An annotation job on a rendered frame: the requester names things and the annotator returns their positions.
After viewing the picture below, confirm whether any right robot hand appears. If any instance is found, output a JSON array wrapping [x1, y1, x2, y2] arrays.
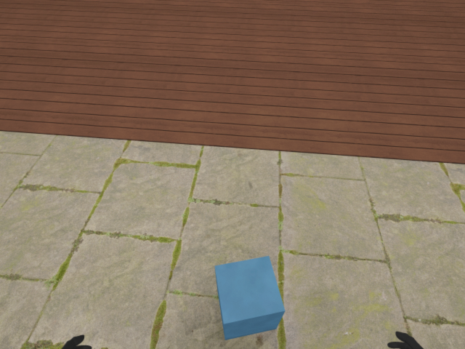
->
[[387, 332, 423, 349]]

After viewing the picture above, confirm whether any left robot hand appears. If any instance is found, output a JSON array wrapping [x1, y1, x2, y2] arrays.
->
[[62, 335, 92, 349]]

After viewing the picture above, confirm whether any carton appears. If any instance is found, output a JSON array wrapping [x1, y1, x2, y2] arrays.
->
[[215, 256, 285, 340]]

